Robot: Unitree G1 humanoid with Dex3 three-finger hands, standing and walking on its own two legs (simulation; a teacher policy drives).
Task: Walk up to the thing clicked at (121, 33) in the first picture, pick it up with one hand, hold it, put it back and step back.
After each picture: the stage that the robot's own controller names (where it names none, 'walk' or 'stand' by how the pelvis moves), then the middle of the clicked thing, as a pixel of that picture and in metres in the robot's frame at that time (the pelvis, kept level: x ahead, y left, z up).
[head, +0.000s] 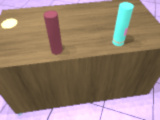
stand; (121, 25) +0.79 -0.21 -0.05
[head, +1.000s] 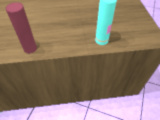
walk; (104, 22) +0.69 -0.09 -0.01
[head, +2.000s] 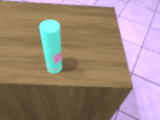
walk; (52, 49) +0.50 +0.18 -0.02
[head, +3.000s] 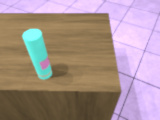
stand; (39, 56) +0.51 +0.22 -0.02
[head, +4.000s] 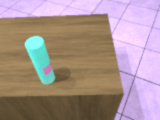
walk; (42, 63) +0.50 +0.21 -0.05
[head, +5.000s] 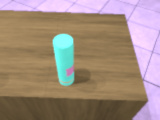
stand; (65, 63) +0.46 +0.10 -0.03
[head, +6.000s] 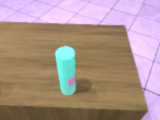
stand; (66, 73) +0.45 +0.09 -0.05
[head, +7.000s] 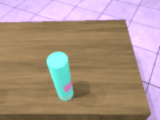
stand; (62, 79) +0.41 +0.09 -0.05
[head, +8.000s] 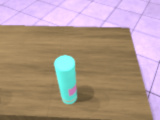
stand; (67, 82) +0.40 +0.09 -0.06
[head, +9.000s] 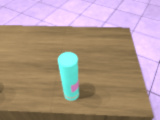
stand; (69, 79) +0.42 +0.08 -0.06
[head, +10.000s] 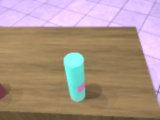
rise first; (76, 79) +0.42 +0.07 -0.05
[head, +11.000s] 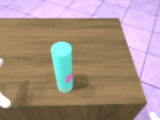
go down; (63, 70) +0.45 +0.07 -0.04
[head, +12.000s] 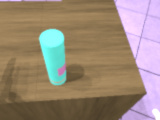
go down; (55, 61) +0.44 +0.08 +0.00
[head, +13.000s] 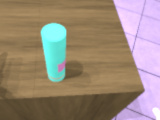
go down; (55, 57) +0.45 +0.07 +0.01
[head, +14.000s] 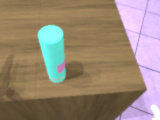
go down; (54, 58) +0.44 +0.07 +0.01
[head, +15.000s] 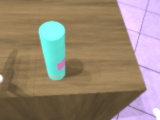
go down; (54, 55) +0.45 +0.07 +0.01
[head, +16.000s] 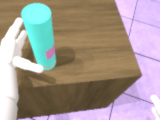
go down; (42, 43) +0.47 +0.08 +0.04
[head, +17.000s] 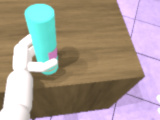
lift; (45, 45) +0.45 +0.07 +0.05
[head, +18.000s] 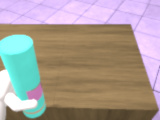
hold; (26, 82) +0.29 +0.17 +0.14
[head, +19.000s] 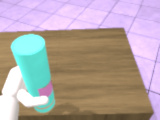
hold; (38, 79) +0.30 +0.14 +0.14
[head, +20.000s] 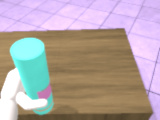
hold; (36, 82) +0.29 +0.14 +0.14
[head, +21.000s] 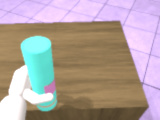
crouch; (42, 78) +0.33 +0.13 +0.09
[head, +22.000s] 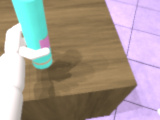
lower; (36, 34) +0.47 +0.10 +0.10
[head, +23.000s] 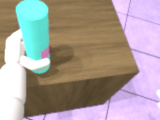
lower; (36, 43) +0.45 +0.08 +0.05
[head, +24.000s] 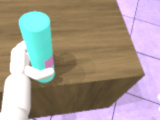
lower; (40, 53) +0.43 +0.09 +0.04
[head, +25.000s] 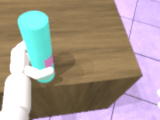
lower; (40, 53) +0.43 +0.09 +0.04
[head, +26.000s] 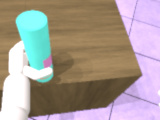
lower; (39, 52) +0.43 +0.09 +0.04
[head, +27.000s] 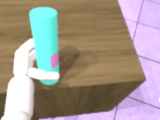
open; (46, 50) +0.44 +0.08 +0.04
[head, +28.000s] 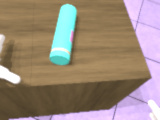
rise; (64, 33) +0.56 +0.02 -0.04
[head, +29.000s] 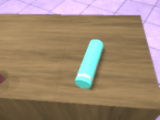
sink last; (90, 62) +0.54 +0.01 -0.10
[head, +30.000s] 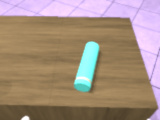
stand; (87, 65) +0.52 -0.01 -0.10
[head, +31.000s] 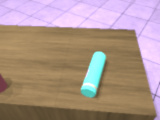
stand; (94, 73) +0.54 -0.03 -0.14
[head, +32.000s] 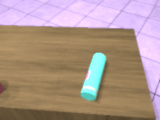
stand; (94, 75) +0.51 -0.03 -0.15
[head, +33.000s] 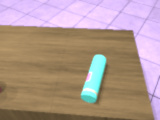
stand; (94, 77) +0.50 -0.03 -0.15
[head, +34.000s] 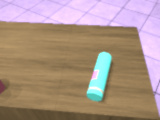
stand; (100, 75) +0.50 -0.06 -0.15
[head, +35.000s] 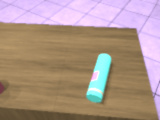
stand; (99, 76) +0.50 -0.06 -0.15
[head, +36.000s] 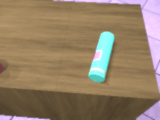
walk; (102, 55) +0.54 -0.06 -0.14
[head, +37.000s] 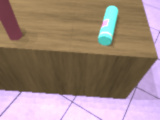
walk; (108, 24) +0.76 -0.11 -0.13
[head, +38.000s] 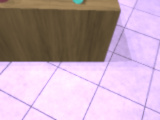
walk; out of the picture +1.10 +0.06 -0.12
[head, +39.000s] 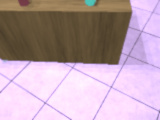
stand; out of the picture +1.14 -0.04 -0.11
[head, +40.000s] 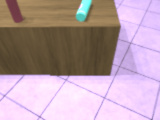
stand; (84, 8) +1.14 -0.01 -0.15
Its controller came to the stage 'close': yes
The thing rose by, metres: 0.19
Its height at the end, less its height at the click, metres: -0.09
